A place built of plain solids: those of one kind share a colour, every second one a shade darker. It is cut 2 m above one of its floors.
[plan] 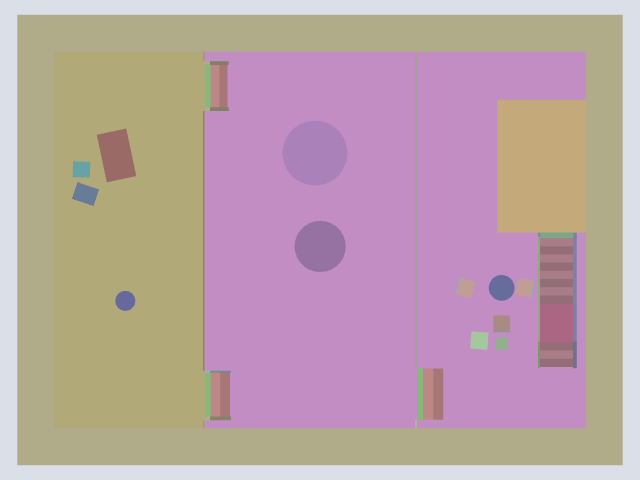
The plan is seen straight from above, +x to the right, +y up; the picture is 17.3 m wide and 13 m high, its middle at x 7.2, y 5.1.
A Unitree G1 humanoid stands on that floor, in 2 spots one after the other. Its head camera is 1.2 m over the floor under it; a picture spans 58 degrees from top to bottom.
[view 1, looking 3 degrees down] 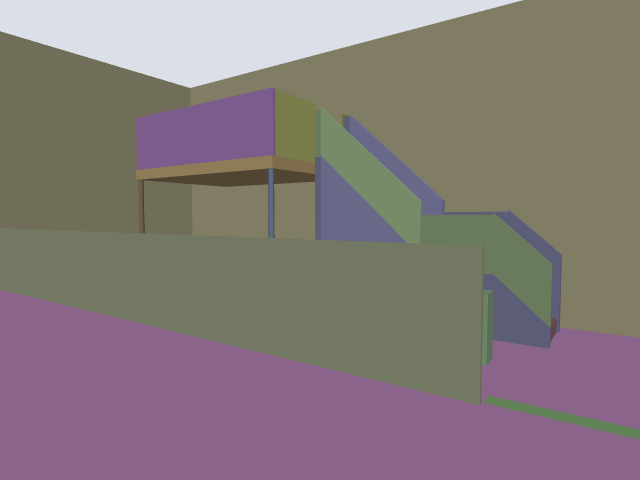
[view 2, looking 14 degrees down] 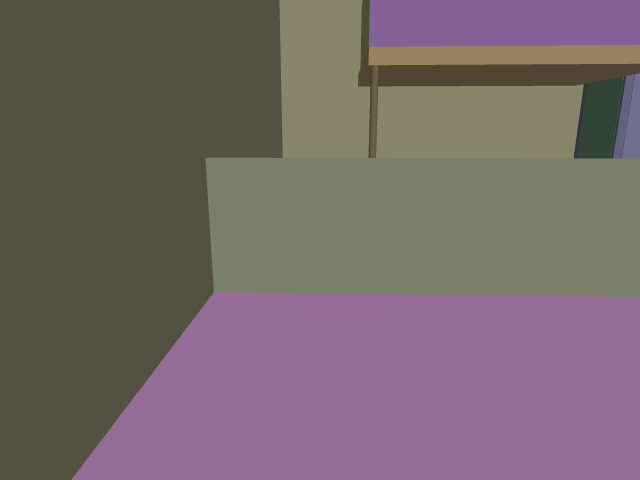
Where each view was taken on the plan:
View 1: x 6.99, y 0.91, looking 35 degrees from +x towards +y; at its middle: rail_rim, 3.44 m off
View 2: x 6.67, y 9.27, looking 2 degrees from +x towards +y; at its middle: rail_rim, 3.21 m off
